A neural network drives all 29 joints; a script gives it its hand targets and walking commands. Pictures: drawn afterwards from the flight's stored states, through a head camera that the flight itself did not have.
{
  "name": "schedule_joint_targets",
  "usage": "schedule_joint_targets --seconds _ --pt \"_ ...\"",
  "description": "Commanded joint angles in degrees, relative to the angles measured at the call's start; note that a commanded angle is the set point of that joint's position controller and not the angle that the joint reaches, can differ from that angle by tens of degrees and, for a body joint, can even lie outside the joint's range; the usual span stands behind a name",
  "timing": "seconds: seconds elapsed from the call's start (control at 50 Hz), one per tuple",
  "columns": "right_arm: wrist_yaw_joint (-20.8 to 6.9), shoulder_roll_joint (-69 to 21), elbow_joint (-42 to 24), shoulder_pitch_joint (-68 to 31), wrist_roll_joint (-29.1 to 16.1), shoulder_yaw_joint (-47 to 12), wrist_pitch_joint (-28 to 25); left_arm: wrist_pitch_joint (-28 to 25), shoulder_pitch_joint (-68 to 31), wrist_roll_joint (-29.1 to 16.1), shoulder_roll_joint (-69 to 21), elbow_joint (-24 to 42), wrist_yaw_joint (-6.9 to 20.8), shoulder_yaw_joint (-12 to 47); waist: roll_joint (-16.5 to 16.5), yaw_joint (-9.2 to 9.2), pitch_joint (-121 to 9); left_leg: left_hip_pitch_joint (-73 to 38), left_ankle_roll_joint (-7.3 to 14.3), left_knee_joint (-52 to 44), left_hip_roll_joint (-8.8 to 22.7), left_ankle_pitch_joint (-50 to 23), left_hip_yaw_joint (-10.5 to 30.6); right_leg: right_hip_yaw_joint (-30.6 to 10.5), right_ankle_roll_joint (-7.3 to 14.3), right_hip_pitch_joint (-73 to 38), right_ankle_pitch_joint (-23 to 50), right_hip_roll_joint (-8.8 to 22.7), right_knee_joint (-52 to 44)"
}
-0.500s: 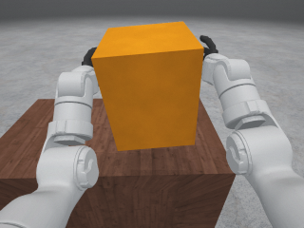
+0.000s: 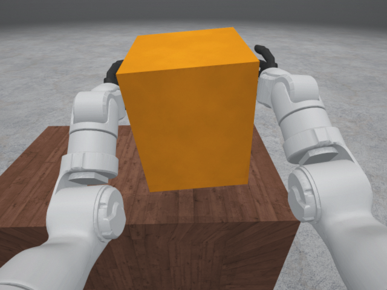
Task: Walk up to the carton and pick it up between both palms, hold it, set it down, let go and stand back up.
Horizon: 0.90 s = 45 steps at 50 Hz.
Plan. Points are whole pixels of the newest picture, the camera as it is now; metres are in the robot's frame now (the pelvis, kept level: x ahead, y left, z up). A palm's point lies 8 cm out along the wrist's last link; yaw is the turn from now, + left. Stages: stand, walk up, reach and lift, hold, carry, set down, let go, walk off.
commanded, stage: hold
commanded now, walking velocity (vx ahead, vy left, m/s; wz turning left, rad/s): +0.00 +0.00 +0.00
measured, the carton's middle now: (191, 108) +0.39 +0.00 +0.26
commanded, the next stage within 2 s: set down in 0.28 s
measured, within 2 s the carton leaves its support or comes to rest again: neither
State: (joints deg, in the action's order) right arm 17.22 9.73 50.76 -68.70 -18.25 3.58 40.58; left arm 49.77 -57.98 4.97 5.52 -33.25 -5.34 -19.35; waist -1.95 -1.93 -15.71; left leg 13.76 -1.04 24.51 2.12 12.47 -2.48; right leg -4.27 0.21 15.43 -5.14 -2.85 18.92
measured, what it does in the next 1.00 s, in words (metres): stands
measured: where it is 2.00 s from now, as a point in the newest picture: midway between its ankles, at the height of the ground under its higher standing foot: outside the picture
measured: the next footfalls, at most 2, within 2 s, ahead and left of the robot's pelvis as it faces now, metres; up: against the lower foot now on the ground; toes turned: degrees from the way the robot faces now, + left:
none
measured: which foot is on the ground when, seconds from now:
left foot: down 0.00-1.00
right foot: down 0.00-1.00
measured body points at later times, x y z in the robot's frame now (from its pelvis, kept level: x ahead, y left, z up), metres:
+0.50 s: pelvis +0.00 +0.00 +0.00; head -0.09 +0.00 +0.44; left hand +0.40 +0.15 +0.31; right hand +0.40 -0.14 +0.33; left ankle +0.00 +0.12 -0.74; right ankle +0.05 -0.12 -0.74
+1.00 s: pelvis +0.02 +0.01 +0.00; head -0.02 +0.01 +0.45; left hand +0.43 +0.16 +0.24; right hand +0.45 -0.13 +0.25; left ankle +0.00 +0.12 -0.74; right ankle +0.05 -0.12 -0.74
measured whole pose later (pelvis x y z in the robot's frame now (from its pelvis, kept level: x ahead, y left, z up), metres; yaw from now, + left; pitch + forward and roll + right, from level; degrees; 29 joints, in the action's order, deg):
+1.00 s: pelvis +0.02 +0.01 +0.00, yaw +0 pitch +3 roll -2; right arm 12.6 7.3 46.8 -57.6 -17.6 1.7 22.3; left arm 39.8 -48.0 12.2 -0.5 -22.0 -5.8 -20.4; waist -1.8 -1.9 -10.5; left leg 13.5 -0.9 24.5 2.4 14.0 -2.4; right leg -4.2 0.1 14.1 -5.7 -3.1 16.6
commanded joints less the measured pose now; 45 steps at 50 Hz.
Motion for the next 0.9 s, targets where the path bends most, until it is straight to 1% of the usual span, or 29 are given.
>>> schedule_joint_targets --seconds 0.0,0.04,0.06,0.1,0.14,0.2,0.22,0.26,0.28,0.32,0.34,0.38,0.4,0.42,0.44,0.48,0.52,0.54,0.56,0.58,0.62,0.64,0.66,0.7,0.76,0.78,0.8,0.82,0.88 --pt "-9.5 -41.2 -18.7 -48.1 -14.3 -9.9 -2.3 -5.4 -57.3 -7.2 -36.4 10.6 10.0 19.1 -1.6 -3.82 -19.6 -1.6 -1.8 -5.2 -4.6 -4.9 5.9 2.4 -1.4 -18.2 5.6 -1.9 -2.1" --pt "-9.6 -42.8 -22.6 -49.3 -15.0 -12.0 -2.6 -5.9 -58.4 -8.3 -35.7 13.8 9.2 19.5 -0.1 -3.12 -22.2 -1.6 -1.3 -4.7 -4.6 -6.5 5.9 2.4 -1.6 -19.6 8.0 -1.9 -1.2" --pt "-9.3 -40.7 -20.4 -49.4 -14.8 -10.1 -2.2 -5.5 -56.3 -7.6 -36.4 10.2 9.6 19.9 -2.2 -3.92 -17.9 -0.9 -1.8 -5.2 -4.6 -5.3 6.1 2.3 -1.2 -17.4 7.6 -1.6 -2.1" --pt "-9.5 -42.8 -20.9 -48.8 -14.9 -11.7 -2.0 -5.4 -55.5 -6.6 -35.3 9.7 9.8 17.6 0.5 -2.21 -19.1 0.1 -0.9 -5.5 -4.6 -4.3 6.0 2.2 -1.7 -19.8 7.0 -1.7 -1.9" --pt "-9.7 -41.8 -19.8 -51.2 -15.4 -11.4 -2.6 -5.7 -57.8 -7.0 -36.2 9.5 9.4 18.9 -1.2 -1.94 -20.1 -0.1 -1.3 -5.6 -4.5 -2.4 6.0 2.5 -1.7 -18.6 4.4 -2.1 -1.7" --pt "-9.7 -40.4 -18.9 -47.0 -14.9 -10.2 -2.2 -5.6 -55.9 -7.0 -35.6 11.7 9.6 18.9 -2.0 -3.99 -20.2 -1.9 -1.9 -5.0 -4.4 -7.0 6.2 2.2 -1.2 -19.7 8.7 -2.2 -1.4" --pt "-9.5 -41.6 -19.6 -46.1 -15.6 -11.7 -2.3 -6.3 -60.2 -8.7 -36.5 16.9 9.2 21.2 -3.2 -4.34 -24.2 -4.4 -2.5 -4.1 -4.5 -10.6 6.3 2.9 -1.1 -20.5 12.6 -2.5 -0.4" --pt "-9.2 -41.9 -24.2 -49.1 -16.3 -13.4 -2.7 -5.5 -55.5 -7.8 -36.2 13.1 9.6 19.7 -0.4 -2.93 -23.8 -3.0 -1.7 -3.4 -4.9 -11.5 6.0 2.0 -1.7 -23.2 15.0 -2.2 -0.9" --pt "-9.3 -41.7 -26.0 -52.1 -15.7 -11.8 -3.3 -5.6 -57.5 -8.7 -37.6 15.3 9.1 20.9 -0.2 -2.98 -23.6 -5.6 -0.7 -3.5 -5.1 -10.7 5.4 2.4 -1.6 -22.0 10.7 -3.2 -1.3" --pt "-9.1 -41.0 -20.8 -50.8 -15.9 -10.7 -3.2 -6.2 -59.6 -8.4 -36.7 16.6 8.8 21.4 -2.6 -3.82 -23.3 -5.4 -1.5 -3.2 -4.8 -11.2 5.9 2.8 -1.0 -22.1 11.3 -2.9 -0.8" --pt "-9.6 -41.1 -18.3 -49.7 -14.2 -10.1 -3.3 -5.9 -60.3 -7.4 -34.6 13.7 9.2 18.3 -0.9 -2.66 -21.5 -4.8 -0.7 -3.3 -4.9 -7.9 5.2 2.3 -1.4 -19.8 6.9 -2.3 -1.6" --pt "-10.5 -39.0 -12.8 -55.0 -9.3 -6.1 -4.7 -7.0 -62.3 -6.0 -32.9 7.1 9.6 14.8 0.9 -3.18 -16.0 -2.0 0.1 -5.6 -4.2 1.1 5.7 3.5 -1.1 -14.6 -3.3 -1.8 -3.1" --pt "-10.9 -39.9 -12.3 -55.1 -8.4 -6.0 -5.7 -8.1 -64.2 -5.6 -32.7 8.6 9.7 15.4 -0.4 -3.59 -19.0 -3.2 0.1 -5.5 -4.1 0.9 5.2 3.8 -0.8 -15.0 -3.0 -2.0 -2.2" --pt "-11.2 -39.7 -13.0 -53.3 -7.7 -5.7 -7.2 -8.8 -62.5 -6.0 -33.8 9.5 9.6 17.0 -2.6 -3.33 -19.9 -4.1 -0.6 -5.4 -4.0 -0.7 4.8 3.4 -0.3 -15.7 -0.9 -2.3 -2.2" --pt "-11.8 -39.4 -7.9 -51.9 -5.7 -4.0 -7.6 -9.0 -60.2 -2.8 -31.2 3.1 9.9 11.5 -0.9 -1.8 -14.4 -1.7 0.1 -6.6 -3.6 4.1 5.0 3.5 -0.3 -15.0 -5.7 -1.8 -2.8" --pt "-12.5 -37.3 -7.1 -50.1 -3.0 -0.9 -10.1 -10.9 -59.6 -1.7 -30.4 1.3 11.1 10.1 -1.6 -2.69 -13.7 -2.4 -0.1 -7.0 -3.5 4.4 4.6 4.4 0.0 -15.3 -6.4 -1.7 -2.8" --pt "-13.5 -36.5 -4.6 -47.5 -0.8 -0.6 -11.8 -11.4 -53.3 2.1 -27.3 -3.0 12.0 4.3 2.2 0.58 -7.1 -1.6 1.0 -9.0 -3.1 3.6 4.2 4.7 -0.3 -16.3 -7.4 -1.6 -3.8" --pt "-12.9 -37.6 -7.5 -46.8 -1.6 -2.4 -13.6 -11.9 -52.2 2.0 -29.5 1.8 11.9 6.8 0.1 -0.42 -11.7 -4.9 0.5 -8.3 -3.5 -1.6 4.3 4.8 0.0 -20.3 -2.0 -2.0 -3.1" --pt "-13.2 -37.3 -4.2 -43.2 -0.7 -2.1 -14.3 -12.8 -51.2 2.6 -30.2 -0.3 11.8 7.6 -0.7 -0.45 -10.6 -6.8 -0.3 -8.0 -3.0 -3.4 4.3 4.9 0.1 -20.2 -0.8 -2.1 -3.5" --pt "-13.4 -36.8 -5.0 -44.3 -0.8 -2.3 -15.1 -12.6 -50.6 2.6 -28.8 -0.2 12.0 5.7 1.2 0.59 -10.7 -7.4 0.2 -8.0 -3.4 -3.6 3.7 4.6 -0.2 -20.6 -1.7 -1.9 -4.2" --pt "-14.1 -33.0 -3.8 -40.3 0.1 -1.3 -15.7 -12.1 -47.1 4.0 -28.8 -1.4 12.5 5.6 1.5 -1.19 -5.0 -7.1 0.1 -8.8 -2.6 -4.5 4.2 5.1 -0.1 -20.0 -2.2 -2.5 -4.4" --pt "-14.0 -34.3 -4.4 -40.1 0.1 -2.3 -16.4 -12.1 -45.0 4.5 -28.6 -1.2 12.7 5.1 3.6 0.99 -6.8 -8.4 0.4 -8.2 -2.9 -6.3 3.6 5.4 -0.4 -20.8 -1.6 -2.0 -4.4" --pt "-14.2 -33.6 -3.8 -39.7 0.5 -2.4 -17.0 -12.3 -45.0 4.7 -28.8 -1.1 12.6 5.6 2.8 1.02 -7.0 -8.8 0.5 -8.7 -2.7 -5.2 3.4 5.5 -0.4 -20.6 -1.9 -1.9 -4.4" --pt "-13.7 -34.3 -11.3 -42.3 -0.4 -3.4 -19.7 -13.4 -44.9 2.2 -34.0 4.5 11.5 12.8 -0.1 -1.1 -17.2 -13.2 -1.5 -6.5 -2.3 -13.3 4.1 6.9 0.3 -22.6 5.5 -2.8 -3.0" --pt "-13.1 -36.7 -21.9 -46.5 -3.7 -11.2 -22.4 -14.5 -45.4 -1.0 -35.5 11.6 9.4 16.9 1.3 1.4 -26.4 -18.5 -1.6 -2.0 -3.4 -25.5 3.6 5.9 -0.1 -25.8 15.2 -3.0 -2.5" --pt "-13.0 -37.0 -24.3 -45.9 -4.7 -12.0 -23.1 -15.2 -45.5 -2.6 -37.6 14.4 8.9 19.2 0.6 0.11 -27.7 -18.5 -2.6 -0.9 -3.7 -27.7 4.1 6.3 0.1 -26.4 16.9 -3.3 -2.5" --pt "-12.8 -38.4 -27.6 -48.6 -6.0 -13.9 -23.8 -15.3 -45.6 -2.6 -37.4 15.8 8.1 20.0 1.7 1.58 -30.9 -18.9 -2.3 -0.1 -4.2 -31.4 4.1 6.6 -0.4 -27.9 20.9 -3.6 -1.7" --pt "-12.2 -37.9 -31.7 -47.9 -7.0 -16.3 -23.8 -14.7 -43.4 -3.3 -38.5 18.6 7.6 22.6 1.8 0.54 -29.9 -19.6 -2.9 1.3 -4.2 -36.1 5.0 7.2 -0.2 -28.5 24.5 -4.2 -0.9" --pt "-11.3 -40.6 -37.0 -44.3 -9.9 -21.7 -24.1 -14.8 -42.4 -4.8 -39.0 26.7 6.4 27.2 1.5 1.97 -32.4 -20.1 -3.1 2.6 -4.7 -38.4 4.6 6.4 -0.8 -30.5 28.5 -3.8 -0.2"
